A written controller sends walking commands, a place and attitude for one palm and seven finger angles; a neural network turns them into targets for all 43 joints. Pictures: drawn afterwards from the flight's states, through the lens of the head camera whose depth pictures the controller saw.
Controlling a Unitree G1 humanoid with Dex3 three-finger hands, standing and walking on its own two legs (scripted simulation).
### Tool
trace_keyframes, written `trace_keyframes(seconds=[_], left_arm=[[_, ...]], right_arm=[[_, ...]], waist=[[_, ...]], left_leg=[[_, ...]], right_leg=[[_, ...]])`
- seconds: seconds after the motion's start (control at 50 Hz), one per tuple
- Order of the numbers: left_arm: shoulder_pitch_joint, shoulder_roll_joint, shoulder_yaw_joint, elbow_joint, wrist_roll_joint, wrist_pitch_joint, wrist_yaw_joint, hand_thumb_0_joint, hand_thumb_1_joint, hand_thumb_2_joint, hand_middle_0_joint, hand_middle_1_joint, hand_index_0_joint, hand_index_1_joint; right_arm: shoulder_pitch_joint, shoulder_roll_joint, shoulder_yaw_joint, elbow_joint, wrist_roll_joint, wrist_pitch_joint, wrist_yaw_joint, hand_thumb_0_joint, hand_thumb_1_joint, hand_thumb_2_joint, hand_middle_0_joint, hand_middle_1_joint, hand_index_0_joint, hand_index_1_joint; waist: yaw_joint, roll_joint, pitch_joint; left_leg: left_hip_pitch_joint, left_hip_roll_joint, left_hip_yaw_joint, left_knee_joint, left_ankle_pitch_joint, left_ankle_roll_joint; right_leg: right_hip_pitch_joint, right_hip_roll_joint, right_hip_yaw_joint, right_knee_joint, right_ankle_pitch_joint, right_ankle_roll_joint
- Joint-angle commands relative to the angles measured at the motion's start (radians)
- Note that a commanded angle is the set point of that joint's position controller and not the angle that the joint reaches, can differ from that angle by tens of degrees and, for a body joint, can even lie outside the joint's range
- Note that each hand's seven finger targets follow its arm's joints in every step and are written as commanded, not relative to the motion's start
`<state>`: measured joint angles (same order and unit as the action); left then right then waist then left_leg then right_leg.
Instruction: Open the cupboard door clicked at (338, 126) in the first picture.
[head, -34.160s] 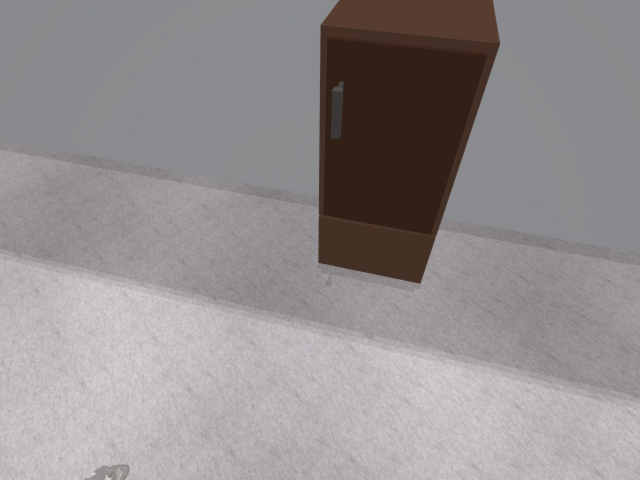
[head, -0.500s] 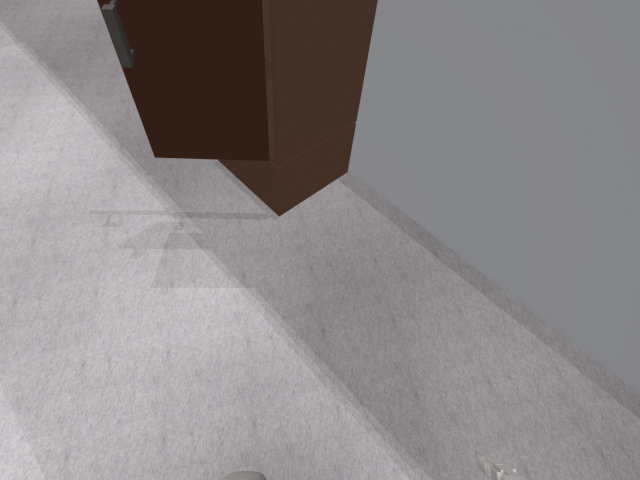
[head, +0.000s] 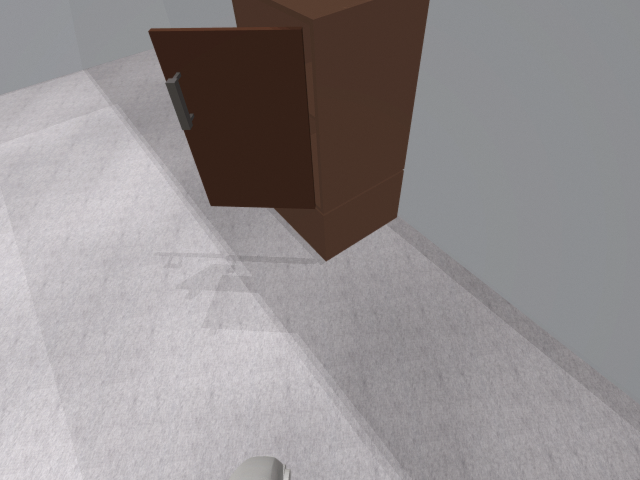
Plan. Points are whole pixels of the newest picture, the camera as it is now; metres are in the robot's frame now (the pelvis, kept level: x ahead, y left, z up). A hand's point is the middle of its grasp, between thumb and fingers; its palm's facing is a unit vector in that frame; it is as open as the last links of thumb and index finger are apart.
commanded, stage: take the last steps up to it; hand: left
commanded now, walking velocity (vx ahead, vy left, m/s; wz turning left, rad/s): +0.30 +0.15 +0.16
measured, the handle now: (182, 101) +1.01 +0.44 -0.05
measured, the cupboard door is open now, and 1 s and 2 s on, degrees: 48 48 48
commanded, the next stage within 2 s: come to a stop and stand still in 1.00 s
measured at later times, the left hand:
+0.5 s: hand (133, 448) +0.20 +0.32 -0.18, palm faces +0.14 -0.97 -0.21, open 7.3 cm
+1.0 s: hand (166, 322) +0.41 +0.33 -0.16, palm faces +0.11 -0.97 -0.22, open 7.1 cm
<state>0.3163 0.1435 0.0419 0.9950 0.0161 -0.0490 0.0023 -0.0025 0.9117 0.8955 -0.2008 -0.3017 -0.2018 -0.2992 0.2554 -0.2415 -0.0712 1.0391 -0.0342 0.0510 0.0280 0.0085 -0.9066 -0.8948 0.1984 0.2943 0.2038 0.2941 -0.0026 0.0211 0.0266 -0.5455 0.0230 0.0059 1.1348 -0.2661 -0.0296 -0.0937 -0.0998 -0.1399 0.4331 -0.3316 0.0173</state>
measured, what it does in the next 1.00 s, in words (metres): walks ahead: left foot, then right foot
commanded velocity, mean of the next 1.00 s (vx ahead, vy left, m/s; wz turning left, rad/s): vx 0.27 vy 0.12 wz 0.00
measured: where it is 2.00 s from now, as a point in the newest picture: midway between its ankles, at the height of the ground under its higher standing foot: (295, 438)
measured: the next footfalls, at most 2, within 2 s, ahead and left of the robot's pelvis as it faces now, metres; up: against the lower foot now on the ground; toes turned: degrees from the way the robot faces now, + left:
left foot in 0.28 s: +0.23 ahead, +0.20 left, +0.00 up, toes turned +11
right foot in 0.80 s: +0.38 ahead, +0.01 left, +0.00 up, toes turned -6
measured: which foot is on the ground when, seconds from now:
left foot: up 0.00-0.26, down 0.28-0.80, up 0.82-1.00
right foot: down 0.00-0.28, up 0.30-0.78, down 0.80-1.00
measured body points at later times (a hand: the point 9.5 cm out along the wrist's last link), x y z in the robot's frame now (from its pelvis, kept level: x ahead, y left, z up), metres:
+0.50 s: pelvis +0.17 +0.12 -0.01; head +0.20 +0.12 +0.44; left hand +0.19 +0.37 -0.16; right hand +0.27 -0.11 -0.15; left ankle +0.19 +0.19 -0.74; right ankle +0.17 +0.00 -0.66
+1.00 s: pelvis +0.36 +0.13 +0.00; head +0.39 +0.13 +0.45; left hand +0.40 +0.38 -0.15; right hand +0.35 -0.10 -0.16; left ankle +0.35 +0.27 -0.68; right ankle +0.34 +0.02 -0.74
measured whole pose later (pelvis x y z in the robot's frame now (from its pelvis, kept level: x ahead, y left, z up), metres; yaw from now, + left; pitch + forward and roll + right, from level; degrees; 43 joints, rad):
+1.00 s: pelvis +0.36 +0.13 +0.00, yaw +3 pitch +0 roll +1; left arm 0.23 0.17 0.07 0.99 0.01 -0.06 0.02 -0.03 0.96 0.89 -0.20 -0.30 -0.21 -0.30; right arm 0.31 -0.17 -0.04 1.08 -0.02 0.00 0.00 0.01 -0.91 -0.89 0.20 0.29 0.20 0.29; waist -0.02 0.00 0.06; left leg -0.48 0.06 0.04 0.97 -0.34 -0.02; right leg -0.17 -0.07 -0.14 0.42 -0.26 0.00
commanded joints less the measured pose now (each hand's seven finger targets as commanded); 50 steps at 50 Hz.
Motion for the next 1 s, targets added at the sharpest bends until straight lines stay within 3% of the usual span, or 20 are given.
trace_keyframes(seconds=[0.0, 0.14, 0.18, 0.22, 0.24, 0.26, 0.28, 0.32, 0.36, 0.42, 0.58, 0.7, 0.74, 0.76, 0.78, 0.8, 0.82, 0.86, 0.9, 0.98], left_arm=[[0.109, 0.165, 0.030, 0.010, 0.003, -0.037, 0.014, 0.000, 0.900, 0.900, -0.200, -0.300, -0.200, -0.300], [0.147, 0.187, 0.033, 0.066, 0.016, -0.029, 0.020, 0.000, 0.900, 0.900, -0.200, -0.300, -0.200, -0.300], [0.114, 0.205, 0.039, 0.064, 0.016, -0.026, 0.020, 0.000, 0.900, 0.900, -0.200, -0.300, -0.200, -0.300], [0.081, 0.209, 0.044, 0.058, 0.011, -0.021, 0.016, 0.000, 0.900, 0.900, -0.200, -0.300, -0.200, -0.300], [0.119, 0.166, 0.039, 0.042, -0.001, -0.016, 0.005, 0.000, 0.900, 0.900, -0.200, -0.300, -0.200, -0.300], [0.120, 0.106, 0.025, 0.009, -0.010, -0.008, 0.000, 0.000, 0.900, 0.900, -0.200, -0.300, -0.200, -0.300], [0.050, 0.100, 0.023, -0.018, -0.011, -0.002, 0.009, 0.000, 0.900, 0.900, -0.200, -0.300, -0.200, -0.300], [-0.009, 0.088, 0.018, -0.024, -0.004, 0.000, 0.005, 0.000, 0.900, 0.900, -0.200, -0.300, -0.200, -0.300], [0.014, 0.083, 0.025, 0.010, 0.011, 0.018, -0.003, 0.000, 0.900, 0.900, -0.200, -0.300, -0.200, -0.300], [0.044, 0.066, 0.022, 0.017, 0.012, 0.031, -0.006, 0.000, 0.900, 0.900, -0.200, -0.300, -0.200, -0.300], [-0.154, 0.081, 0.023, -0.084, 0.012, 0.041, -0.017, 0.000, 0.900, 0.900, -0.200, -0.300, -0.200, -0.300], [-0.229, 0.080, 0.013, -0.129, 0.012, 0.026, -0.015, 0.000, 0.900, 0.900, -0.200, -0.300, -0.200, -0.300], [-0.111, 0.100, 0.020, -0.095, 0.014, 0.011, -0.012, 0.000, 0.900, 0.900, -0.200, -0.300, -0.200, -0.300], [0.027, 0.145, 0.035, -0.054, 0.014, -0.001, -0.008, 0.000, 0.900, 0.900, -0.200, -0.300, -0.200, -0.300], [0.175, 0.244, 0.061, -0.013, 0.017, -0.009, 0.003, 0.000, 0.900, 0.900, -0.200, -0.300, -0.200, -0.300], [0.207, 0.293, 0.064, 0.002, 0.000, -0.008, 0.006, 0.000, 0.900, 0.900, -0.200, -0.300, -0.200, -0.300], [0.153, 0.239, 0.065, -0.007, -0.001, -0.008, 0.020, 0.000, 0.900, 0.900, -0.200, -0.300, -0.200, -0.300], [0.031, 0.179, 0.041, -0.032, -0.002, -0.006, 0.023, 0.000, 0.900, 0.900, -0.200, -0.300, -0.200, -0.300], [-0.014, 0.135, 0.028, -0.031, 0.000, -0.016, 0.017, 0.000, 0.900, 0.900, -0.200, -0.300, -0.200, -0.300], [-0.022, 0.143, 0.038, -0.016, 0.009, -0.027, 0.011, 0.000, 0.900, 0.900, -0.200, -0.300, -0.200, -0.300]], right_arm=[[-0.112, -0.004, 0.002, -0.094, 0.014, -0.034, 0.016, 0.000, -0.900, -0.900, 0.200, 0.300, 0.200, 0.300], [-0.245, 0.017, 0.028, -0.143, 0.020, -0.054, 0.031, 0.000, -0.900, -0.900, 0.200, 0.300, 0.200, 0.300], [-0.179, 0.001, 0.025, -0.129, 0.018, -0.066, 0.025, 0.000, -0.900, -0.900, 0.200, 0.300, 0.200, 0.300], [0.088, -0.071, 0.006, -0.050, 0.009, -0.078, 0.009, 0.000, -0.900, -0.900, 0.200, 0.300, 0.200, 0.300], [0.233, -0.187, -0.020, -0.023, -0.005, -0.084, -0.008, 0.000, -0.900, -0.900, 0.200, 0.300, 0.200, 0.300], [0.303, -0.270, -0.045, -0.007, 0.000, -0.086, -0.027, 0.000, -0.900, -0.900, 0.200, 0.300, 0.200, 0.300], [0.263, -0.269, -0.042, -0.011, 0.011, -0.077, -0.040, 0.000, -0.900, -0.900, 0.200, 0.300, 0.200, 0.300], [0.083, -0.175, -0.011, -0.067, 0.011, -0.091, -0.043, 0.000, -0.900, -0.900, 0.200, 0.300, 0.200, 0.300], [0.017, -0.078, 0.013, -0.077, 0.007, -0.101, -0.048, 0.000, -0.900, -0.900, 0.200, 0.300, 0.200, 0.300], [0.037, -0.054, 0.021, -0.059, 0.010, -0.123, -0.050, 0.000, -0.900, -0.900, 0.200, 0.300, 0.200, 0.300], [0.104, -0.050, 0.015, -0.035, 0.006, -0.126, -0.041, 0.000, -0.900, -0.900, 0.200, 0.300, 0.200, 0.300], [0.182, -0.054, 0.023, 0.012, 0.000, -0.122, -0.043, 0.000, -0.900, -0.900, 0.200, 0.300, 0.200, 0.300], [0.179, -0.049, 0.028, 0.022, 0.007, -0.120, -0.045, 0.000, -0.900, -0.900, 0.200, 0.300, 0.200, 0.300], [0.157, -0.047, 0.027, 0.015, 0.019, -0.124, -0.042, 0.000, -0.900, -0.900, 0.200, 0.300, 0.200, 0.300], [0.159, -0.025, 0.026, -0.014, 0.030, -0.129, -0.037, 0.000, -0.900, -0.900, 0.200, 0.300, 0.200, 0.300], [0.145, -0.039, 0.023, -0.029, 0.025, -0.123, -0.037, 0.000, -0.900, -0.900, 0.200, 0.300, 0.200, 0.300], [0.081, -0.060, 0.016, -0.036, 0.020, -0.110, -0.040, 0.000, -0.900, -0.900, 0.200, 0.300, 0.200, 0.300], [0.020, 0.001, 0.021, -0.039, 0.020, -0.095, -0.033, 0.000, -0.900, -0.900, 0.200, 0.300, 0.200, 0.300], [0.076, 0.043, 0.027, -0.019, 0.015, -0.074, -0.023, 0.000, -0.900, -0.900, 0.200, 0.300, 0.200, 0.300], [0.085, 0.072, 0.026, -0.015, 0.016, -0.069, -0.010, 0.000, -0.900, -0.900, 0.200, 0.300, 0.200, 0.300]], waist=[[0.034, -0.173, 0.069], [0.059, -0.229, 0.108], [0.020, -0.231, 0.081], [-0.102, -0.148, -0.066], [-0.145, 0.081, -0.218], [-0.151, 0.276, -0.296], [-0.135, 0.199, -0.269], [-0.061, 0.112, -0.113], [-0.013, 0.110, -0.003], [0.026, 0.060, -0.010], [0.010, -0.025, 0.060], [-0.012, -0.011, 0.045], [0.042, -0.039, -0.017], [0.101, -0.082, -0.097], [0.137, -0.261, -0.200], [0.129, -0.261, -0.194], [0.118, -0.189, -0.118], [0.065, -0.092, 0.013], [0.011, -0.148, 0.019], [-0.002, -0.167, -0.001]], left_leg=[[-0.179, 0.047, 0.021, -0.043, 0.088, -0.025], [-0.063, 0.039, 0.106, -0.402, 0.066, 0.011], [0.097, 0.004, 0.130, -0.482, 0.023, 0.042], [0.464, -0.034, 0.138, -0.601, 0.069, 0.067], [0.704, 0.129, -0.051, -0.595, 0.153, 0.127], [0.795, 0.340, -0.410, -0.731, 0.201, 0.221], [0.752, 0.378, -0.427, -0.808, 0.170, 0.259], [0.478, 0.339, -0.330, -0.862, -0.046, 0.240], [0.304, 0.276, -0.203, -0.911, -0.001, 0.203], [0.294, 0.239, -0.115, -0.942, 0.144, 0.210], [0.374, 0.241, -0.063, -1.008, 0.131, 0.249], [0.477, 0.221, -0.018, -0.883, 0.365, 0.225], [0.452, 0.161, 0.038, -0.699, 0.502, 0.164], [0.320, 0.107, 0.078, -0.522, 0.473, 0.122], [0.053, -0.010, 0.148, -0.278, 0.149, 0.063], [-0.064, -0.055, 0.104, -0.019, -0.344, 0.033], [-0.106, 0.004, -0.014, 0.054, -0.296, 0.039], [-0.100, 0.062, -0.036, 0.015, -0.169, 0.025], [-0.002, 0.065, 0.004, -0.078, -0.083, 0.006], [0.104, 0.050, 0.070, -0.339, 0.019, -0.012]], right_leg=[[0.092, -0.228, 0.075, -0.217, 0.462, -0.070], [0.107, -0.254, -0.007, -0.168, 0.555, -0.079], [0.062, -0.269, -0.019, -0.082, 0.677, -0.077], [-0.046, -0.214, -0.074, 0.237, 0.663, -0.038], [-0.216, -0.100, -0.106, 0.508, 0.292, -0.007], [-0.432, 0.044, -0.033, 0.812, -0.289, 0.011], [-0.508, 0.017, 0.097, 0.944, -0.280, -0.028], [-0.551, -0.043, 0.107, 0.984, -0.140, -0.036], [-0.487, -0.072, 0.118, 0.907, -0.038, -0.028], [-0.453, -0.059, 0.106, 0.797, 0.016, -0.021], [-0.482, -0.051, 0.100, 0.450, 0.124, -0.015], [-0.370, 0.013, 0.044, 0.233, 0.069, -0.038], [-0.154, 0.049, 0.020, 0.079, 0.146, -0.057], [0.102, -0.006, 0.108, 0.054, 0.242, -0.093], [0.375, -0.257, 0.442, 0.010, 0.406, -0.197], [0.389, -0.429, 0.610, -0.093, 0.537, -0.305], [0.286, -0.400, 0.554, -0.108, 0.530, -0.302], [0.078, -0.313, 0.350, -0.147, 0.506, -0.232], [-0.040, -0.233, 0.188, -0.184, 0.508, -0.172], [-0.080, -0.181, 0.088, -0.181, 0.455, -0.150]])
